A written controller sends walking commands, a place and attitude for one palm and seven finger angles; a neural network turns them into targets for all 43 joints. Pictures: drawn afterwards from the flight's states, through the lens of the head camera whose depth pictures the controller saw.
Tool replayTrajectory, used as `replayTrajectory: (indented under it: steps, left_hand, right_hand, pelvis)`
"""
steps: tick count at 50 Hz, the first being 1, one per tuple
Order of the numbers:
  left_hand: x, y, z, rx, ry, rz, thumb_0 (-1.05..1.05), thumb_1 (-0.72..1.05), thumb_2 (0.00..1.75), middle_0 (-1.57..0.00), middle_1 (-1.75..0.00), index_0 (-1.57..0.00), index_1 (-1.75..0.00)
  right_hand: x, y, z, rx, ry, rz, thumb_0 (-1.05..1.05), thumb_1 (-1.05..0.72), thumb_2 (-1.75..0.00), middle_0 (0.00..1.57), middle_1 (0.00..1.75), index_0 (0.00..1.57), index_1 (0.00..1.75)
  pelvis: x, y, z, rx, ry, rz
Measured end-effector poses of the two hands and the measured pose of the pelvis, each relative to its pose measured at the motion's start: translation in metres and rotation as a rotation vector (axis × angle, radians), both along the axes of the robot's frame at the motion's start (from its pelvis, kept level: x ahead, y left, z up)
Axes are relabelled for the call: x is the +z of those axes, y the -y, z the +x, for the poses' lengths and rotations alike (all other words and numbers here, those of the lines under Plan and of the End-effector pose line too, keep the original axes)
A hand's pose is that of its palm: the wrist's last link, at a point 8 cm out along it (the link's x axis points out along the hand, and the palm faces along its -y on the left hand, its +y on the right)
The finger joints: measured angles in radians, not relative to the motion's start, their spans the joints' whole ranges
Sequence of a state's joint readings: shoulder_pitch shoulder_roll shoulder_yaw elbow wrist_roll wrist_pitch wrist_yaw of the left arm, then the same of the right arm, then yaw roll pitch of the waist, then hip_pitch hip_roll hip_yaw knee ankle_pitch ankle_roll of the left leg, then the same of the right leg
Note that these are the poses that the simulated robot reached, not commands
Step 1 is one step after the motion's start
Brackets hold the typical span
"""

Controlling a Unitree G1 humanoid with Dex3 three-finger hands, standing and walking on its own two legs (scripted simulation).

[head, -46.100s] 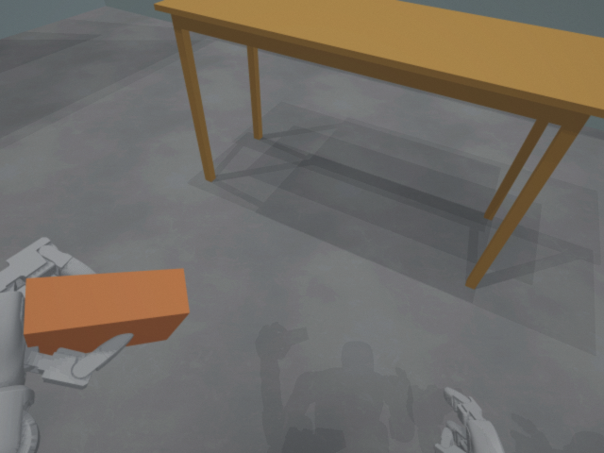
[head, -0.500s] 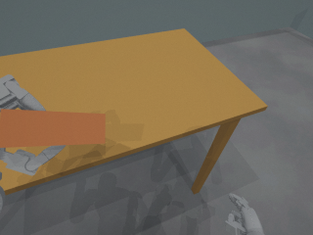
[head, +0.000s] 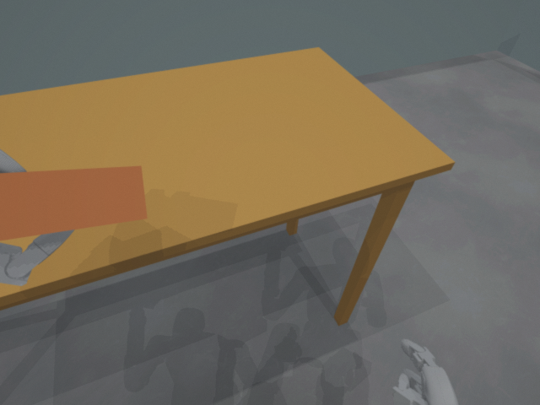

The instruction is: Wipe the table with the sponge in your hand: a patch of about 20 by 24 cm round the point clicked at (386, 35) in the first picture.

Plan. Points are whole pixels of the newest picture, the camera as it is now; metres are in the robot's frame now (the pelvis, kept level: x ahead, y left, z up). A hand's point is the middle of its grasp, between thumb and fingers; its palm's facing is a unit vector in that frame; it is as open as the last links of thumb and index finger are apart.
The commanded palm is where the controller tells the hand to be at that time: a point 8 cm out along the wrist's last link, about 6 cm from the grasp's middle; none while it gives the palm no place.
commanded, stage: step back with the hand held close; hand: left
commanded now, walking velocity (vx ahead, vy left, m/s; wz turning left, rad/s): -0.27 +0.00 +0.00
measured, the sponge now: (80, 196) +0.25 +0.21 +0.25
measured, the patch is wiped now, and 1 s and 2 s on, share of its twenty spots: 0.90 0.90 0.90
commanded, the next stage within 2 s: stop stepping back and stand still in 0.50 s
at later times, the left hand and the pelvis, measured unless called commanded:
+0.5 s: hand out of the picture +0.09 +0.23 +0.27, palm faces +0.49 -0.82 -0.30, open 9.1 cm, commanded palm +0.03 +0.27 +0.29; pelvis -0.14 -0.01 +0.00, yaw -2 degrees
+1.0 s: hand out of the picture -0.06 +0.25 +0.27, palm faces +0.53 -0.82 -0.21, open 9.1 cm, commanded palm -0.12 +0.29 +0.29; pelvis -0.27 +0.01 +0.01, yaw +2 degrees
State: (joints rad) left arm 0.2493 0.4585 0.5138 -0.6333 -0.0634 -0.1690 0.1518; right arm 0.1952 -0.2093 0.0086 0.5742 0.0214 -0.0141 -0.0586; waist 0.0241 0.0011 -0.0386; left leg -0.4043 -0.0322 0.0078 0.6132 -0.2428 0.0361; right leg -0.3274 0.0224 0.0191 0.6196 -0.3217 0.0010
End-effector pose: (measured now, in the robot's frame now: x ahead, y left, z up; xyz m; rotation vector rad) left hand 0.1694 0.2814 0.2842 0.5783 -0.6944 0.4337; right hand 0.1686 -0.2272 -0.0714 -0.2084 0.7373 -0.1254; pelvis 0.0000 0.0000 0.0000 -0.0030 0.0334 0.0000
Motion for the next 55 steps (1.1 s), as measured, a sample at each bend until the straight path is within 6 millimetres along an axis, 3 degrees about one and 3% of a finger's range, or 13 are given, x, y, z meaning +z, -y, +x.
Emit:
replayTrajectory:
  steps: [5, 10, 15, 21, 26, 31, 37, 42, 48, 55]
  left_hand:
    - [-0.013, 0.009, -0.011, -0.031, -0.025, -0.104, -0.02, -0.45, 1.07, -0.82, -1.41, -0.86, -1.44]
    - [-0.017, 0.024, -0.043, -0.152, -0.051, -0.028, -0.02, -0.45, 1.07, -0.82, -1.41, -0.86, -1.44]
    - [-0.009, 0.005, -0.077, -0.108, -0.021, 0.038, -0.02, -0.45, 1.07, -0.82, -1.40, -0.86, -1.44]
    - [-0.005, -0.011, -0.102, -0.006, 0.001, -0.067, -0.02, -0.45, 1.07, -0.82, -1.40, -0.86, -1.44]
    - [-0.014, 0.021, -0.124, -0.103, -0.028, -0.071, -0.02, -0.45, 1.07, -0.82, -1.41, -0.86, -1.44]
    - [-0.010, 0.041, -0.156, -0.220, -0.069, 0.013, -0.02, -0.45, 1.07, -0.82, -1.41, -0.86, -1.44]
    - [-0.010, 0.010, -0.199, -0.163, -0.040, 0.032, -0.02, -0.45, 1.07, -0.82, -1.40, -0.86, -1.44]
    - [-0.010, -0.019, -0.237, -0.018, -0.025, -0.053, -0.02, -0.45, 1.07, -0.82, -1.40, -0.86, -1.44]
    - [-0.012, -0.011, -0.270, -0.001, 0.019, -0.139, -0.02, -0.45, 1.07, -0.82, -1.41, -0.86, -1.44]
    - [-0.009, -0.011, -0.283, -0.060, 0.047, -0.127, -0.02, -0.45, 1.07, -0.82, -1.41, -0.86, -1.44]
  right_hand:
    - [0.009, -0.006, -0.003, 0.032, 0.048, 0.030, 0.01, -0.90, -0.90, 0.20, 0.30, 0.20, 0.30]
    - [0.019, -0.003, -0.024, 0.012, 0.059, -0.012, 0.01, -0.90, -0.90, 0.20, 0.30, 0.20, 0.30]
    - [0.015, -0.007, -0.060, 0.016, 0.005, -0.059, 0.01, -0.90, -0.90, 0.20, 0.30, 0.20, 0.30]
    - [0.007, -0.015, -0.110, 0.029, -0.013, 0.008, 0.01, -0.90, -0.90, 0.20, 0.30, 0.20, 0.30]
    - [-0.001, -0.009, -0.147, 0.028, -0.003, 0.038, 0.01, -0.90, -0.90, 0.20, 0.30, 0.20, 0.30]
    - [0.011, 0.005, -0.194, -0.067, -0.024, 0.010, 0.01, -0.90, -0.90, 0.20, 0.30, 0.20, 0.30]
    - [0.012, 0.018, -0.247, -0.116, -0.025, -0.073, 0.01, -0.90, -0.90, 0.20, 0.30, 0.20, 0.30]
    - [0.009, 0.009, -0.283, -0.096, -0.034, -0.054, 0.01, -0.90, -0.90, 0.20, 0.30, 0.20, 0.30]
    - [-0.004, -0.005, -0.296, 0.005, -0.037, -0.012, 0.01, -0.90, -0.90, 0.20, 0.30, 0.20, 0.30]
    - [0.004, -0.014, -0.297, 0.020, 0.012, -0.028, 0.01, -0.90, -0.90, 0.20, 0.30, 0.20, 0.30]
  pelvis:
    - [0.002, 0.004, -0.026, 0.011, 0.016, -0.038]
    - [0.000, -0.001, -0.047, 0.028, 0.000, -0.039]
    - [0.000, -0.008, -0.078, 0.023, -0.004, -0.018]
    - [0.006, -0.003, -0.112, 0.001, 0.005, -0.027]
    - [0.001, 0.006, -0.150, -0.031, 0.003, -0.038]
    - [0.009, 0.004, -0.183, -0.040, 0.003, -0.007]
    - [0.002, -0.012, -0.219, -0.005, 0.008, -0.027]
    - [0.006, -0.013, -0.239, 0.009, 0.032, -0.020]
    - [0.004, -0.007, -0.261, 0.032, 0.050, -0.017]
    - [0.001, -0.014, -0.277, 0.031, 0.053, -0.016]
